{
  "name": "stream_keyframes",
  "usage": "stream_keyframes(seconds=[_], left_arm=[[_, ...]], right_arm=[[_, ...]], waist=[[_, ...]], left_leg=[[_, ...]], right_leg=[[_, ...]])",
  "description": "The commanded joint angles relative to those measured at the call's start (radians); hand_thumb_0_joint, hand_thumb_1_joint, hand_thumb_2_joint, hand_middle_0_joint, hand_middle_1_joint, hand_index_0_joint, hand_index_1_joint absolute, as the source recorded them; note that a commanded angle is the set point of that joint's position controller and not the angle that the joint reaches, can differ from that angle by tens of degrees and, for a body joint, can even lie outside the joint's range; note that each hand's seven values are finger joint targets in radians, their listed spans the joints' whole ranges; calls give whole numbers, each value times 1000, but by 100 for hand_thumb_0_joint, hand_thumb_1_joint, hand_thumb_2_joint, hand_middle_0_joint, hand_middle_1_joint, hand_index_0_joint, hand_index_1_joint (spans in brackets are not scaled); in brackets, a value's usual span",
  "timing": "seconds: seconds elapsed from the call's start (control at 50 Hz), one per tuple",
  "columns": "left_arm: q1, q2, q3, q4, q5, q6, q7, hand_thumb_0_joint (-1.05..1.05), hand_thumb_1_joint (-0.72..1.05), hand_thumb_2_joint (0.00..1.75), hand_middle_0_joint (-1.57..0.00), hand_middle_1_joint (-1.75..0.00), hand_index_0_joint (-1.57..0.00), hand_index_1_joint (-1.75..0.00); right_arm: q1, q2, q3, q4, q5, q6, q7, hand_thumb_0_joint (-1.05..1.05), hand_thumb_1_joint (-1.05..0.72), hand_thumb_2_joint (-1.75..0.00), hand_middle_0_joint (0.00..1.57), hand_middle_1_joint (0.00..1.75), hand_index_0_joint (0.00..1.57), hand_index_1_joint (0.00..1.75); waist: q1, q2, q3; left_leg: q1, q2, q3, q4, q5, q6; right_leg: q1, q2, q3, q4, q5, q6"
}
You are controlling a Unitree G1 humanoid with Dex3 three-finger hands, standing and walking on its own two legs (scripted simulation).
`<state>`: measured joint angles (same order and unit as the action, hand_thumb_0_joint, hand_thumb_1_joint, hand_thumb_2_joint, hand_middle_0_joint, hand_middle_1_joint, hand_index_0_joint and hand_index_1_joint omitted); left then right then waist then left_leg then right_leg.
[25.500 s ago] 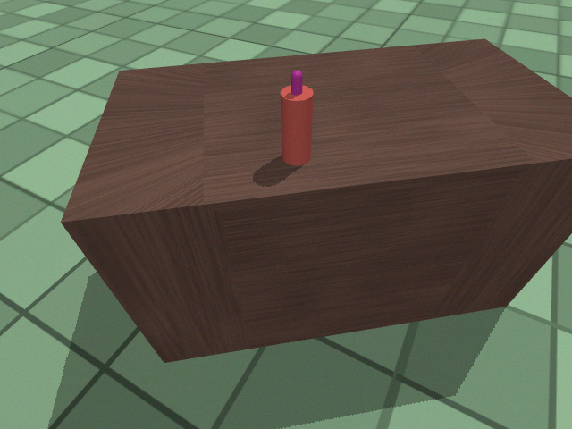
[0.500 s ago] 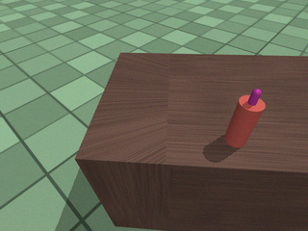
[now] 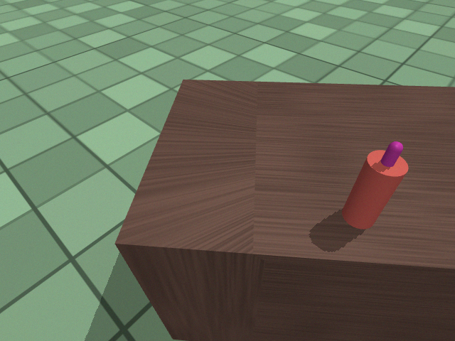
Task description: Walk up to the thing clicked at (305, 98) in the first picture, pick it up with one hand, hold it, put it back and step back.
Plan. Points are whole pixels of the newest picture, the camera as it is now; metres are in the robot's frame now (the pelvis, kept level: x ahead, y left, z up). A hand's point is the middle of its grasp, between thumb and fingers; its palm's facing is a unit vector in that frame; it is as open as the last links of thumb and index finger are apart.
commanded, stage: home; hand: right
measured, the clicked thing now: (375, 184) +0.41 -0.25 +0.07
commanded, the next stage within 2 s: stand in 0.50 s
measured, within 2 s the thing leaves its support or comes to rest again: neither
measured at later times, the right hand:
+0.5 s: hand out of the picture +0.08 -0.26 -0.16, palm faces -0.06 +0.93 -0.36, open 17.3 cm
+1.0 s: hand out of the picture +0.05 -0.26 -0.16, palm faces -0.06 +0.94 -0.35, open 10.3 cm
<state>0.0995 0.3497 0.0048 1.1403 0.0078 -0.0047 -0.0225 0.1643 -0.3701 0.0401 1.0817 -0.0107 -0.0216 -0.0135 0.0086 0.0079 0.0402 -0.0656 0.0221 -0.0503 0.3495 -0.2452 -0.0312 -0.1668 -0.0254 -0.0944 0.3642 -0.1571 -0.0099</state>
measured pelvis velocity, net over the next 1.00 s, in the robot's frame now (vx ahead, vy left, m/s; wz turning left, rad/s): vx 0.00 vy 0.00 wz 0.01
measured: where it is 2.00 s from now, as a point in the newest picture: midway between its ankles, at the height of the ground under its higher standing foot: outside the picture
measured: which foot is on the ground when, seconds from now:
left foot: down 0.00-1.00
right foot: down 0.00-1.00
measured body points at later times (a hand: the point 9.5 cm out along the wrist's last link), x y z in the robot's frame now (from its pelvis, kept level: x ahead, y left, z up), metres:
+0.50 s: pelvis +0.00 +0.00 +0.00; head +0.00 +0.00 +0.45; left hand +0.07 +0.30 -0.13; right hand +0.08 -0.30 -0.13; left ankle -0.03 +0.14 -0.75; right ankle +0.03 -0.11 -0.75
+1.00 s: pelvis +0.00 +0.00 +0.00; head +0.01 -0.01 +0.45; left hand +0.06 +0.30 -0.13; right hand +0.05 -0.31 -0.14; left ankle -0.03 +0.14 -0.75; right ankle +0.03 -0.11 -0.75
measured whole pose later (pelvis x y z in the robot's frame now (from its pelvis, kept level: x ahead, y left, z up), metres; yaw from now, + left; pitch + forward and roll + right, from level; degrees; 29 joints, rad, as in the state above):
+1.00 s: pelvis +0.00 +0.00 +0.00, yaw +0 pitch -2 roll +0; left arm 0.12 0.35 0.01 1.14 0.01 -0.01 -0.02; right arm 0.17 -0.36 0.02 1.11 -0.01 -0.01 -0.01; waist 0.01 0.02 0.06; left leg -0.06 0.02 -0.06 0.33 -0.23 -0.04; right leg -0.16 -0.03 -0.10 0.35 -0.15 -0.01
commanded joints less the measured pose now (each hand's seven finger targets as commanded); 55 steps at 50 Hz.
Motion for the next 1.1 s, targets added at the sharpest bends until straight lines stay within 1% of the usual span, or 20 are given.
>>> stream_keyframes(seconds=[0.0,0.08,0.12,0.16,0.24,0.28,0.38,0.52,0.54,0.58,0.6,0.62,0.64,0.72,0.8,0.82,0.94,0.98,1.04,1.08], left_arm=[[-35,211,38,-48,2,-14,19,0,90,90,-20,-30,-20,-30],[-43,209,38,-48,3,-16,21,0,90,90,-20,-30,-20,-30],[-37,204,37,-47,2,-16,22,0,90,90,-20,-30,-20,-30],[-39,212,40,-46,2,-17,24,0,90,90,-20,-30,-20,-30],[-37,211,40,-48,2,-20,25,0,90,90,-20,-30,-20,-30],[-39,212,43,-49,1,-18,26,0,90,90,-20,-30,-20,-30],[-38,209,40,-48,3,-17,25,0,90,90,-20,-30,-20,-30],[-34,207,45,-48,1,-18,24,0,90,90,-20,-30,-20,-30],[-32,213,46,-47,3,-17,23,0,90,90,-20,-30,-20,-30],[-36,220,49,-50,4,-17,22,0,90,90,-20,-30,-20,-30],[-42,213,47,-52,4,-17,21,0,90,90,-20,-30,-20,-30],[-34,215,49,-53,6,-17,22,0,90,90,-20,-30,-20,-30],[-36,219,50,-51,5,-16,22,0,90,90,-20,-30,-20,-30],[-38,220,51,-55,5,-18,20,0,90,90,-20,-30,-20,-30],[-31,217,49,-57,4,-19,20,0,90,90,-20,-30,-20,-30],[-26,211,47,-58,2,-21,20,0,90,90,-20,-30,-20,-30],[-21,214,43,-58,0,-20,22,0,90,90,-20,-30,-20,-30],[-21,213,42,-56,0,-21,23,0,90,90,-20,-30,-20,-30],[-27,213,42,-55,-2,-20,23,0,90,90,-20,-30,-20,-30],[-29,215,44,-56,0,-20,22,0,90,90,-20,-30,-20,-30]], right_arm=[[-17,-219,-52,-49,-3,-11,-11,0,53,-6,5,6,5,6],[-21,-213,-54,-47,-4,-9,-10,0,53,-6,5,5,5,5],[-32,-218,-56,-48,-3,-9,-11,0,53,-6,5,6,5,6],[-38,-215,-57,-48,-2,-9,-10,0,55,-5,5,5,5,5],[-35,-211,-57,-48,-1,-9,-11,0,54,-6,5,5,5,5],[-35,-213,-58,-48,-3,-9,-13,0,55,-5,5,5,5,5],[-50,-213,-60,-45,-3,-3,-11,0,53,-6,5,6,5,6],[-45,-208,-60,-41,-2,-2,-8,0,51,-8,6,6,6,6],[-35,-202,-60,-38,-4,-2,-7,0,52,-7,5,6,5,6],[-40,-204,-63,-41,-4,-1,-6,0,54,-6,5,5,5,5],[-35,-206,-62,-39,-5,-1,-5,0,46,-14,13,13,13,13],[-35,-207,-65,-40,-5,-1,-5,0,38,-22,20,21,20,21],[-38,-202,-65,-39,-7,1,-4,0,30,-30,20,29,20,29],[-24,-196,-64,-38,-8,0,-2,0,-2,-62,20,30,20,30],[-27,-202,-67,-40,-6,-3,-2,0,-34,-90,20,30,20,30],[-28,-206,-65,-42,-6,-5,-3,0,-42,-90,20,30,20,30],[-30,-206,-64,-36,-3,-3,-5,0,-90,-90,20,30,20,30],[-19,-203,-61,-33,-3,-3,-5,0,-90,-90,20,30,20,30],[-22,-201,-60,-29,-2,0,-4,0,-90,-90,20,30,20,30],[-15,-196,-57,-28,-3,1,-4,0,-90,-90,20,30,20,30]], waist=[[5,-9,-52],[0,-14,-55],[4,-2,-71],[6,-5,-70],[-1,-12,-97],[2,-7,-102],[4,-5,-49],[7,4,-31],[5,-8,-27],[3,-12,-24],[2,-1,-16],[6,-6,-17],[6,-9,-5],[3,-13,-7],[4,-4,-42],[3,1,-53],[6,-9,-65],[1,-16,-58],[3,-12,-36],[3,-17,-30]], left_leg=[[-102,105,-66,-67,212,45],[-96,103,-62,-67,203,44],[-87,107,-63,-61,232,47],[-81,105,-64,-67,240,43],[-60,108,-58,-54,294,45],[-60,110,-56,-55,310,44],[-73,104,-60,-72,207,45],[-109,101,-63,-86,156,51],[-112,96,-61,-93,115,49],[-109,98,-65,-94,91,53],[-122,100,-65,-94,96,53],[-122,94,-65,-96,80,51],[-123,90,-62,-92,59,51],[-139,90,-67,-97,46,52],[-122,97,-71,-94,96,49],[-109,102,-70,-85,130,51],[-93,98,-65,-75,157,47],[-93,100,-66,-78,165,47],[-100,97,-63,-78,126,48],[-117,99,-65,-87,124,48]], right_leg=[[119,-108,119,-40,155,-12],[123,-112,121,-49,155,-12],[142,-116,118,-43,197,-11],[144,-114,114,-44,191,-12],[161,-122,112,-31,264,-13],[171,-123,109,-25,273,-15],[120,-116,112,-61,156,-11],[132,-115,115,-68,111,-12],[119,-116,121,-78,57,-14],[104,-114,125,-85,17,-15],[111,-114,125,-84,23,-15],[100,-111,125,-91,-10,-14],[86,-114,133,-103,-44,-15],[91,-114,136,-99,-58,-15],[114,-116,130,-73,16,-19],[120,-117,128,-67,68,-19],[124,-120,122,-64,115,-18],[123,-119,122,-60,127,-16],[102,-119,127,-77,70,-16],[110,-117,126,-72,70,-14]])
